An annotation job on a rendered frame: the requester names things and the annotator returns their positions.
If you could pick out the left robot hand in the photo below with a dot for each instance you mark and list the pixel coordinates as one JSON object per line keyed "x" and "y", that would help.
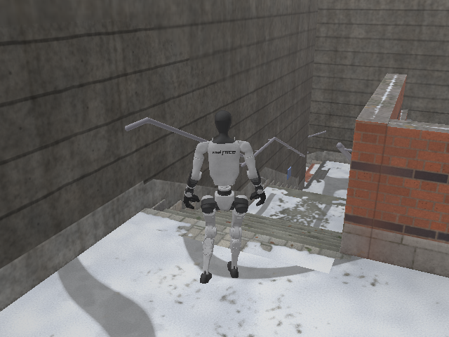
{"x": 194, "y": 198}

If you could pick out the right robot forearm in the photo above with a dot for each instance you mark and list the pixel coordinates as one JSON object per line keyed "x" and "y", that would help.
{"x": 257, "y": 183}

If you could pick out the robot left upper arm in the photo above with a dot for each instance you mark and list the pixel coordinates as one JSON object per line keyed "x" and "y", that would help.
{"x": 201, "y": 148}

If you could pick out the robot right thigh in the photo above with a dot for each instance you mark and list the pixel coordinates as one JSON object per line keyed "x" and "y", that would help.
{"x": 238, "y": 214}

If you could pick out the left robot forearm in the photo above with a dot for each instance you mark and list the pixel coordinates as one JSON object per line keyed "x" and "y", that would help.
{"x": 191, "y": 184}

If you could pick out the robot right upper arm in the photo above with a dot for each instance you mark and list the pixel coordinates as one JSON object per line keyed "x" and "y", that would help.
{"x": 249, "y": 158}

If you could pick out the robot left foot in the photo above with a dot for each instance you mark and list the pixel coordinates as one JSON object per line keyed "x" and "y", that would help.
{"x": 205, "y": 278}

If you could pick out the right robot hand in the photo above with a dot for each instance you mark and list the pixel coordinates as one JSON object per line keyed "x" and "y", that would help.
{"x": 255, "y": 195}

